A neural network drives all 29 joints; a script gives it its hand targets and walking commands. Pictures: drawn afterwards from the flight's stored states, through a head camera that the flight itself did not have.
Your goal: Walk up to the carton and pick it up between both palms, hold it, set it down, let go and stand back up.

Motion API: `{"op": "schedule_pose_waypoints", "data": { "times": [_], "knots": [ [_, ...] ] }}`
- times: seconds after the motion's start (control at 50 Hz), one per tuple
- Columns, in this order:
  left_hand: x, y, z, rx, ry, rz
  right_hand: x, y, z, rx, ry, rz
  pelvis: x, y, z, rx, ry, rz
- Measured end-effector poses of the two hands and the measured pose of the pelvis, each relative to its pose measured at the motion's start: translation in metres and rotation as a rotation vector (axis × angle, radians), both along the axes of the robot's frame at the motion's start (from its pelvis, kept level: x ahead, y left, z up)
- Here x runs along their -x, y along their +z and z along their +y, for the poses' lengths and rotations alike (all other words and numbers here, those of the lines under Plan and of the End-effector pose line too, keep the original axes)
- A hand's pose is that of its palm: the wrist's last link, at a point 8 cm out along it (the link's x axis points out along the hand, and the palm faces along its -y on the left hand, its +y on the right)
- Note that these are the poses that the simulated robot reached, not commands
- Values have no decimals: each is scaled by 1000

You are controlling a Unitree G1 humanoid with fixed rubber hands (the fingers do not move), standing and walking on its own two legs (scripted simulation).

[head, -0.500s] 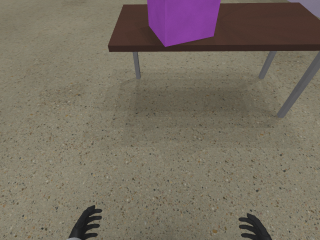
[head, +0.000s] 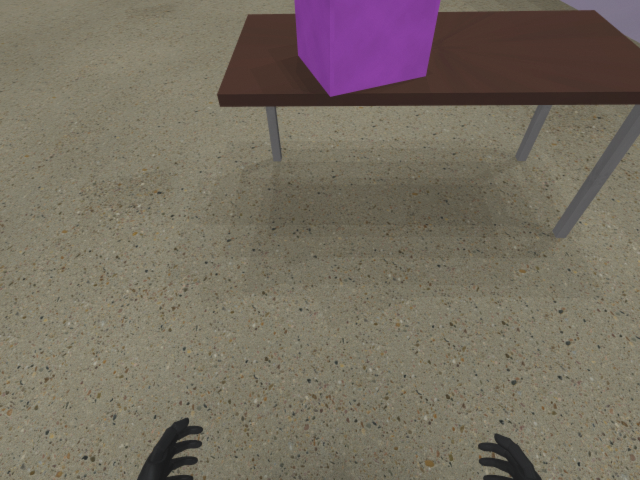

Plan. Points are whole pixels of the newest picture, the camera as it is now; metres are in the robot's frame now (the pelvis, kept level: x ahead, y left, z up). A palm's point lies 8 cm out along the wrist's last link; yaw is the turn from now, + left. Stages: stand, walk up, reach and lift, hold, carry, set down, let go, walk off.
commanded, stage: stand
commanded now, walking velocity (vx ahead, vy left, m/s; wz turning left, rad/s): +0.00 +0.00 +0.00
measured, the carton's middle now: (362, 12) +1.25 -0.07 +0.06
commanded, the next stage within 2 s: none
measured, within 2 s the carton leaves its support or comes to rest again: neither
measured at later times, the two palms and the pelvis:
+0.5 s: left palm out of the picture +0.11 +0.24 -0.10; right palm out of the picture +0.09 -0.23 -0.11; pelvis -0.02 +0.00 +0.00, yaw +0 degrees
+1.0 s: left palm out of the picture +0.09 +0.25 -0.10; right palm out of the picture +0.08 -0.23 -0.11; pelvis -0.03 +0.00 +0.00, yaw +0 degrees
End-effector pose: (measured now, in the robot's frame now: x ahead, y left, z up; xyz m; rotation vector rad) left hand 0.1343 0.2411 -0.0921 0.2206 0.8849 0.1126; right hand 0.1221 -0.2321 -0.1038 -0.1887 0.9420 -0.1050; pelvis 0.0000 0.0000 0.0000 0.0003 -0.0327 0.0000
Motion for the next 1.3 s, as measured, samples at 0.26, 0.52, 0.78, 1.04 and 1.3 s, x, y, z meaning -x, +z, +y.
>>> {"op": "schedule_pose_waypoints", "data": {
  "times": [0.26,0.52,0.78,1.04,1.3],
  "knots": [
    [15,-1,1,-2,6,8,14,-2,-1,-1,-4,6,11,0,0,0,0,-16],
    [29,-4,2,-2,12,19,30,-5,-2,-2,-11,22,21,0,-1,-1,0,-30],
    [41,-7,3,-3,19,41,41,-8,-2,-4,-16,38,27,-1,0,-1,0,-39],
    [48,-10,7,-5,26,65,46,-11,0,-6,-20,58,28,0,2,2,0,-41],
    [51,-12,8,-4,29,81,49,-12,1,-6,-23,72,28,0,3,4,0,-40]
  ]
}}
